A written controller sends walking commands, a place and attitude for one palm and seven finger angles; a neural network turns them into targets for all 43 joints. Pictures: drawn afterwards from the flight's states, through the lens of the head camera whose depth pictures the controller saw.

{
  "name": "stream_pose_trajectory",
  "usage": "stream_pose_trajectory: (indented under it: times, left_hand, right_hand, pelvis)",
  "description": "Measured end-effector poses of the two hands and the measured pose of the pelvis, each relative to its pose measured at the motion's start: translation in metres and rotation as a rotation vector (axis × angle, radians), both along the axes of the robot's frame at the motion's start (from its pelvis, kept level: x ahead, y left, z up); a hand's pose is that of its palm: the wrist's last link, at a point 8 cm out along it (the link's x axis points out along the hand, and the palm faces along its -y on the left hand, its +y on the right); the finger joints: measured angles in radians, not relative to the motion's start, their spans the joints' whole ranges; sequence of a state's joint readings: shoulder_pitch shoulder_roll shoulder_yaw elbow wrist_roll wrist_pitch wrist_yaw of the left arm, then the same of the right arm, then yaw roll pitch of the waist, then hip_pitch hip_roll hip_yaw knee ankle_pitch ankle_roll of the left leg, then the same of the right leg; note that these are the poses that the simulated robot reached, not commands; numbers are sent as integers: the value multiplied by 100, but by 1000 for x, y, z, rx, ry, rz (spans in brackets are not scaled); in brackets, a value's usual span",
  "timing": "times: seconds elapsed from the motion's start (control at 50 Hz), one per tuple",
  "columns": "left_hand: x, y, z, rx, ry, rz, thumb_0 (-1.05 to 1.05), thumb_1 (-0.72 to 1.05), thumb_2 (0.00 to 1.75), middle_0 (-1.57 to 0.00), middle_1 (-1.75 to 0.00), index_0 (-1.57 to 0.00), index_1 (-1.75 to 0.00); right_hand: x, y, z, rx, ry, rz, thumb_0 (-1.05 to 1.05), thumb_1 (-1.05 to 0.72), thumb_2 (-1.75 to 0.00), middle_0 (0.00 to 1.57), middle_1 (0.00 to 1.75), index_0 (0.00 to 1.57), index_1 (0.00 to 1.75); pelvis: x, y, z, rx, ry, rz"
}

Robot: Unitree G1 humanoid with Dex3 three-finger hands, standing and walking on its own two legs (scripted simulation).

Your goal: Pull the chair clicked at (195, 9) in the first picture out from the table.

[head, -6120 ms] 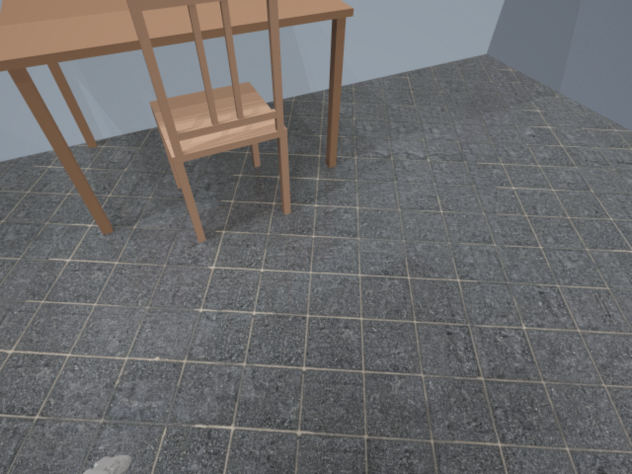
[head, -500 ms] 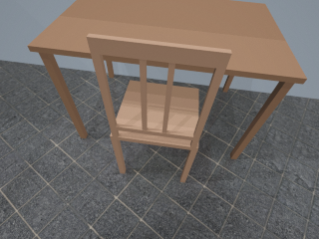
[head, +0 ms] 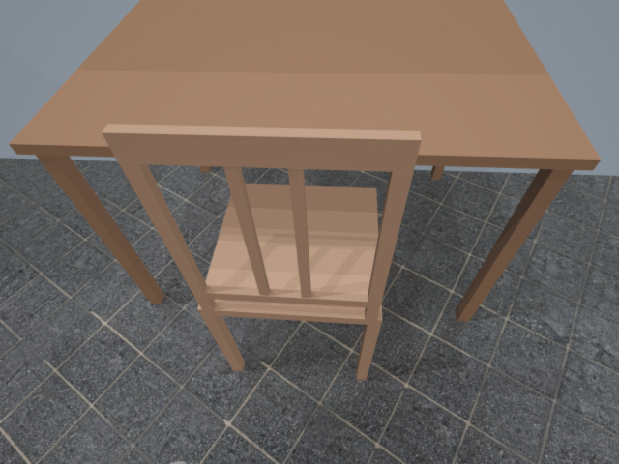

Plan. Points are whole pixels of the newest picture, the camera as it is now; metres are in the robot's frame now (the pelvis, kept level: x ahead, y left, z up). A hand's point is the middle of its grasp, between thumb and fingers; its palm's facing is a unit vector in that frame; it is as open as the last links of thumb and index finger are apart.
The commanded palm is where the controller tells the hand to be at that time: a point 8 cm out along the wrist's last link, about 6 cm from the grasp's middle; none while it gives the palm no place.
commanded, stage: come to a stop and stand still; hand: left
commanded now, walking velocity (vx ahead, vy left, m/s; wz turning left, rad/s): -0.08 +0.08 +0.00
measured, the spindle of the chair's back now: (251, 241) +0.48 +0.13 -0.06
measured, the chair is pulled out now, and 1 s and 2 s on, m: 0.00 0.00 0.00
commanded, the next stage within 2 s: look again from close up in 0.68 s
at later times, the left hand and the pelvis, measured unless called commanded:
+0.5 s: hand out of the picture -0.04 +0.28 -0.17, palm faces +0.03 -0.96 -0.27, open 7.4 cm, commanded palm none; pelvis -0.04 +0.09 -0.01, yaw -1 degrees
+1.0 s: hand out of the picture +0.00 +0.25 -0.17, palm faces +0.00 -0.98 -0.21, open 7.3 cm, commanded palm none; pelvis +0.00 +0.08 +0.00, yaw -1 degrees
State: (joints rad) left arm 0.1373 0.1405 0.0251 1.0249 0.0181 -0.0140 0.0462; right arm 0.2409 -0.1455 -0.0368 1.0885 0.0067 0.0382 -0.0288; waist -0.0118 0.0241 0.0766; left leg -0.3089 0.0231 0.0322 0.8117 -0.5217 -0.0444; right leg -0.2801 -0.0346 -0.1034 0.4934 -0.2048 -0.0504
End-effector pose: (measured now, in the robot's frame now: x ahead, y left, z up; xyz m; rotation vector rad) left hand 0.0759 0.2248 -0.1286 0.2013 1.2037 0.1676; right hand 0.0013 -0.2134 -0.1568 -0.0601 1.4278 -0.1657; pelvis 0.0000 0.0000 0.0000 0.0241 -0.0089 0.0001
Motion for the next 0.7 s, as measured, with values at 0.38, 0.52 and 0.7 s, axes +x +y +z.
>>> stream_pose_trajectory:
  times: [0.38,0.52,0.7]
  left_hand:
    - [-86,100,-12,31,82,36,1,91,90,-20,-30,-20,-30]
    - [-122,102,-2,20,149,48,1,91,90,-20,-30,-20,-30]
    - [-122,88,-8,-41,189,39,1,91,90,-20,-30,-20,-30]
  right_hand:
    - [24,62,9,-46,-263,73,0,-91,-90,20,30,20,30]
    - [22,74,7,-28,-247,97,0,-94,-90,20,30,21,30]
    - [-8,74,12,-42,-131,92,0,-92,-90,20,30,20,30]
  pelvis:
    - [-30,77,-12,-4,-29,-25]
    - [-39,90,-6,-16,-5,-18]
    - [-30,92,0,-15,11,-14]
